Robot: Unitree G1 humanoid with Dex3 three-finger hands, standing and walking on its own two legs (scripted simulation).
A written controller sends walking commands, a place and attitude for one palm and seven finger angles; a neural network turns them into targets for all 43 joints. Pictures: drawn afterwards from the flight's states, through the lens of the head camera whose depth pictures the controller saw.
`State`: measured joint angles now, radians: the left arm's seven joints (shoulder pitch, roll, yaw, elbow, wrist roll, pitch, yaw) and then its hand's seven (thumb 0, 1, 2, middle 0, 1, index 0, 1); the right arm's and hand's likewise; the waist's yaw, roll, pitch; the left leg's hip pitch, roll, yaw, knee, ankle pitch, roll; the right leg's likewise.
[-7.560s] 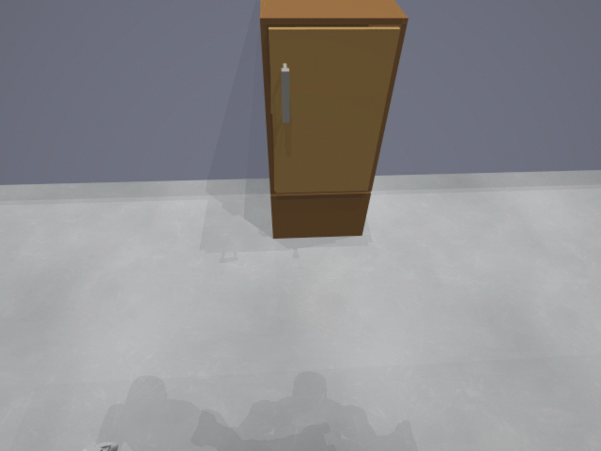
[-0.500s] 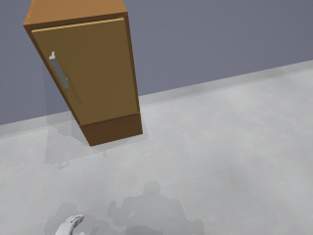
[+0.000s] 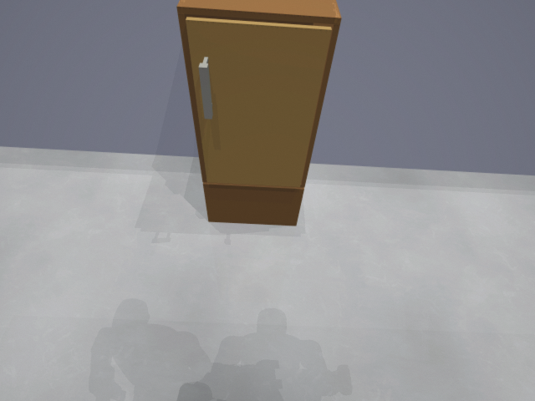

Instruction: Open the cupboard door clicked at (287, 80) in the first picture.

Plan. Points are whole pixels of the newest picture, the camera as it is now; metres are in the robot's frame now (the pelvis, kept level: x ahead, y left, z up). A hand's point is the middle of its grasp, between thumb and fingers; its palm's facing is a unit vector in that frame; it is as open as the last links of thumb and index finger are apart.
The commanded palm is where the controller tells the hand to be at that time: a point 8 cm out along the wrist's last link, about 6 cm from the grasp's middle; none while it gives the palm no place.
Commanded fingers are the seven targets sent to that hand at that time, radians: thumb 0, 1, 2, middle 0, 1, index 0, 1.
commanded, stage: take the last steps up to it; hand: left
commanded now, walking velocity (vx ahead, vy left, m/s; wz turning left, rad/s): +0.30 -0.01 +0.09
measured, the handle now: (207, 88) +0.87 +0.25 -0.04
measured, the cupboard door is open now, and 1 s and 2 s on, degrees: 0 0 0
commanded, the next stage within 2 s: come to a stop and stand still in 1.02 s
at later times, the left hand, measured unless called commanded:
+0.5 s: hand out of the picture +0.09 +0.14 -0.15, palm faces +0.12 -0.97 -0.22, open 7.3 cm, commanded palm none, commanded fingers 0.00 0.90 0.90 -0.20 -0.30 -0.20 -0.30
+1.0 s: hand (165, 355) +0.21 +0.20 -0.17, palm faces +0.12 -0.98 -0.16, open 7.4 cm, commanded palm none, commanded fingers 0.00 0.90 0.90 -0.20 -0.30 -0.20 -0.30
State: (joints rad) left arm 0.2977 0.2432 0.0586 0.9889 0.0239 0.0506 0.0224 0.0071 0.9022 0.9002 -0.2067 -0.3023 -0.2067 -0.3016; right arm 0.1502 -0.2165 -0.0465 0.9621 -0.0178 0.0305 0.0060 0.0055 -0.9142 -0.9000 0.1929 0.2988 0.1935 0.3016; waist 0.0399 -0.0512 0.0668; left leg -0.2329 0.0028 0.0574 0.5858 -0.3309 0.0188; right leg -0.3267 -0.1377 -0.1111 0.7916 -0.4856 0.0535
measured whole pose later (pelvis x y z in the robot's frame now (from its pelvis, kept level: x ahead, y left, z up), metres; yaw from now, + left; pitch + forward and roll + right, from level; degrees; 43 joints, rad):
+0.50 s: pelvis +0.08 -0.03 +0.01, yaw +3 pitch -2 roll +1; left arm 0.33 0.13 0.04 1.04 0.03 -0.05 0.01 0.00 0.92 0.90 -0.21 -0.30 -0.21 -0.30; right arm 0.36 -0.20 -0.06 1.12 -0.03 0.02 0.01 0.01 -0.92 -0.90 0.19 0.30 0.20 0.30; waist 0.01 0.04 -0.01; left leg -0.41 0.04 0.03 1.07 -0.35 0.02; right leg -0.19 -0.03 -0.13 0.49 -0.27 -0.04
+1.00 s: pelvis +0.26 +0.04 +0.01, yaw +2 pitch -1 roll +1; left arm 0.35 0.15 0.06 1.13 0.03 -0.01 0.00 0.01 0.91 0.90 -0.20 -0.30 -0.20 -0.30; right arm 0.18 -0.14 -0.06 1.00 -0.01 -0.08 -0.03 -0.03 -0.95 -0.90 0.20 0.30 0.20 0.30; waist 0.02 -0.04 0.04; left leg -0.26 0.03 0.17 0.53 -0.25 0.04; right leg -0.42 -0.10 -0.06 1.13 -0.40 0.00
